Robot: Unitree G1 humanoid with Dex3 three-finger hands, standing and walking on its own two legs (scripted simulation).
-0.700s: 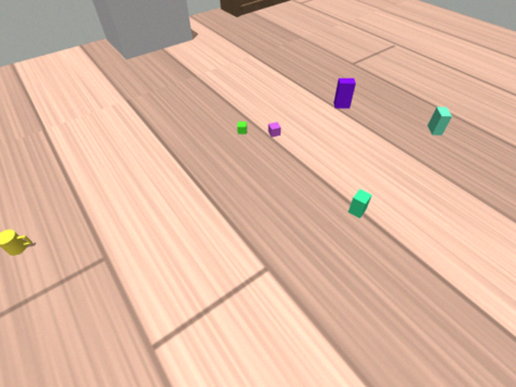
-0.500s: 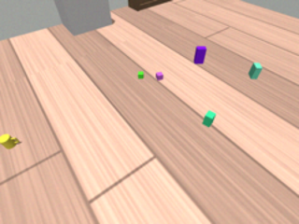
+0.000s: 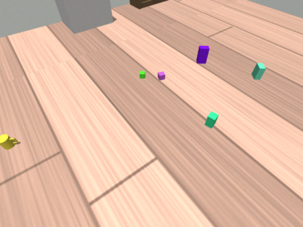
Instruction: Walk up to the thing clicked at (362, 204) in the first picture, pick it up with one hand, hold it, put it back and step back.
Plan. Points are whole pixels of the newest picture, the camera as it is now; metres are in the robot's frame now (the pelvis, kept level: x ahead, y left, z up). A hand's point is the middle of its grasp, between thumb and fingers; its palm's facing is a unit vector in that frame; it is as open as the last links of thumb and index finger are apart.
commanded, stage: stand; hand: left
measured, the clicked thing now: (211, 120) +1.03 -0.45 -0.73
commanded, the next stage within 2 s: walk up in 0.42 s
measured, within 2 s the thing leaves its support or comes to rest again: neither
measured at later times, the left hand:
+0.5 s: hand out of the picture +0.08 +0.26 -0.16, palm faces -0.08 -0.94 -0.33, open 7.4 cm
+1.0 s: hand (120, 196) +0.25 +0.13 -0.16, palm faces -0.31 -0.89 -0.33, open 7.4 cm
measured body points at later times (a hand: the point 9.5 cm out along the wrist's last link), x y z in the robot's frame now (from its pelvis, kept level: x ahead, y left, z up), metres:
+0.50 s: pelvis +0.01 +0.00 -0.01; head +0.02 +0.00 +0.44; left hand +0.09 +0.31 -0.14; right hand +0.09 -0.31 -0.13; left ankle +0.00 +0.12 -0.75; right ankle -0.01 -0.12 -0.74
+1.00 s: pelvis +0.14 -0.12 -0.02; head +0.15 -0.13 +0.43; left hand +0.26 +0.17 -0.13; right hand +0.13 -0.45 -0.13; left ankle +0.23 -0.01 -0.71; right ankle +0.10 -0.24 -0.75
